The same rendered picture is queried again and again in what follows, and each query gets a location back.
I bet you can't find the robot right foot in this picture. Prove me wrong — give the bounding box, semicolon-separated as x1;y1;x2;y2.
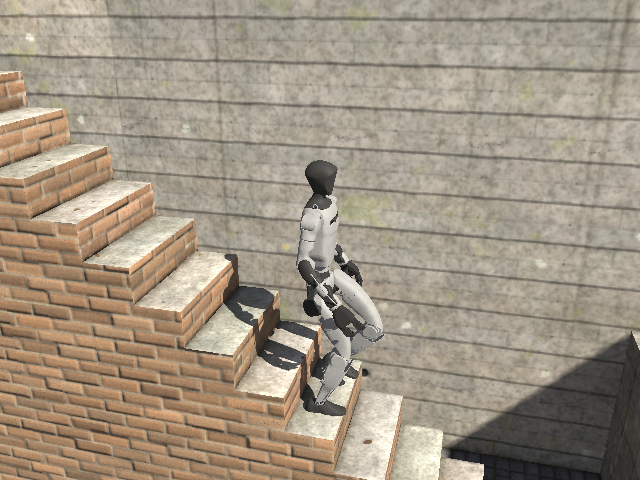
305;398;346;416

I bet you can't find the robot right hand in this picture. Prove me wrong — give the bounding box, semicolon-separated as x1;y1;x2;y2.
332;305;366;337

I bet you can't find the left robot forearm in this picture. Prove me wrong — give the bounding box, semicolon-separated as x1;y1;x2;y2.
334;242;349;266

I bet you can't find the right robot forearm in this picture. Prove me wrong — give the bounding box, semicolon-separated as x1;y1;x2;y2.
298;260;342;311

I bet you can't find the robot left hand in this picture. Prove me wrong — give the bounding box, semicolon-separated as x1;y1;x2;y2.
340;260;363;287

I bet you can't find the robot right upper arm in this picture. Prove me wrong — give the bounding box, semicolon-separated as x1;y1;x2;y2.
296;211;321;271

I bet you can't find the robot right thigh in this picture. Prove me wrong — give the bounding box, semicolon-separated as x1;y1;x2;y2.
303;289;351;366

